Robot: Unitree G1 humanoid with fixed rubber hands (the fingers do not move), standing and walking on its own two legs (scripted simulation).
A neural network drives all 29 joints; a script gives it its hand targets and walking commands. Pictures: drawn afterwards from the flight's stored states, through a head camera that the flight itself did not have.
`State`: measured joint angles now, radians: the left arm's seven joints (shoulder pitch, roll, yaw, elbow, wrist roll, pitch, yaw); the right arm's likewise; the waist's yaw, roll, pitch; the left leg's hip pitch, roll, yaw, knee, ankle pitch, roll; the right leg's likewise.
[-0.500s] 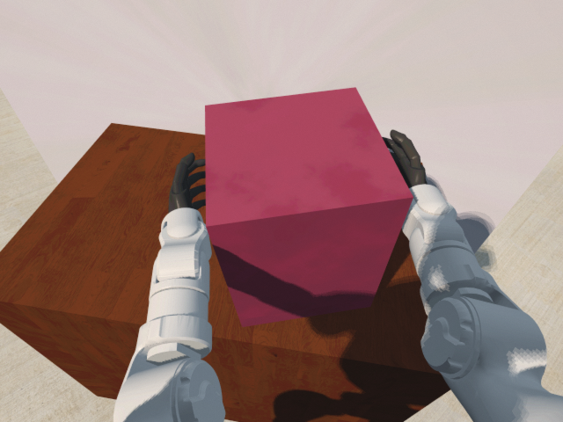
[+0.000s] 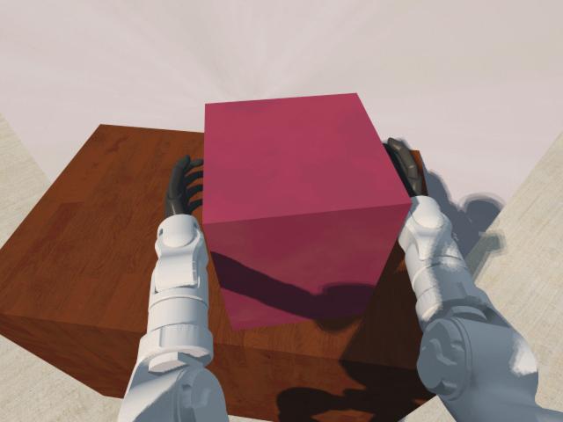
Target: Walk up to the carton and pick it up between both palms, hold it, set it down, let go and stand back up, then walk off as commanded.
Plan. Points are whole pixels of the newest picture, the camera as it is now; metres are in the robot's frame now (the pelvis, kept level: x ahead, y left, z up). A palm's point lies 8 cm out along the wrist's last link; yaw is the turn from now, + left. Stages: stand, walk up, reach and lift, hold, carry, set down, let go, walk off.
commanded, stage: set down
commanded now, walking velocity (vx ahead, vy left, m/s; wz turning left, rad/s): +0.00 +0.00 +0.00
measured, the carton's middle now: (291, 218) +0.44 +0.05 +0.04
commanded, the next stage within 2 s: none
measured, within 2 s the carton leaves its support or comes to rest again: neither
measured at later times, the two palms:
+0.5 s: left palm (179, 219) +0.37 +0.21 +0.09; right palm (406, 196) +0.44 -0.11 +0.11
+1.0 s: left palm (160, 221) +0.36 +0.23 +0.10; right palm (405, 189) +0.46 -0.11 +0.11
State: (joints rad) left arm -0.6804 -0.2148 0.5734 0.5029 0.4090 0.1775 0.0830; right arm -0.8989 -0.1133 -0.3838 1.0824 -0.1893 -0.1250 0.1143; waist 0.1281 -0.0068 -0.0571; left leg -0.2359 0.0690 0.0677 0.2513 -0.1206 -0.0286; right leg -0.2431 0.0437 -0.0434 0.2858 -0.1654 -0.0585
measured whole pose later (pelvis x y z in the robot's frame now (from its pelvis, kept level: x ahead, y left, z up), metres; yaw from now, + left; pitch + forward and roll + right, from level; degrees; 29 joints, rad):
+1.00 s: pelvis -0.03 +0.01 -0.01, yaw +0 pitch +14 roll -1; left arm -0.83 -0.01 0.20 0.90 -0.01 0.08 0.23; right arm -1.08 -0.40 0.12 1.39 0.31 -0.08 0.10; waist 0.25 0.03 -0.16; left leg -0.49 0.09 0.05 0.40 -0.14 -0.04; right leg -0.46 0.05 -0.06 0.35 -0.14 -0.06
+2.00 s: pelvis -0.04 +0.01 +0.00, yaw +1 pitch +4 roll +0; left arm -0.23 -0.01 0.13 0.30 0.02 0.19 0.21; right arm -0.44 -0.52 0.13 0.90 0.44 -0.15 0.28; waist 0.10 -0.01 -0.06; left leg -0.29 0.07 0.04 0.35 -0.13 -0.04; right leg -0.28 0.04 -0.07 0.36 -0.16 -0.06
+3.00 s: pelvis -0.02 +0.01 +0.00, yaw +0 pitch -2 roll +0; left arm 0.36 -0.07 -0.04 -0.15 0.05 0.16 0.27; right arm 0.21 -0.59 0.05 0.45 0.47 -0.22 0.34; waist 0.04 -0.03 -0.02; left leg -0.14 0.07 0.07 0.36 -0.18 -0.04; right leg -0.13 0.04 -0.04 0.36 -0.20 -0.06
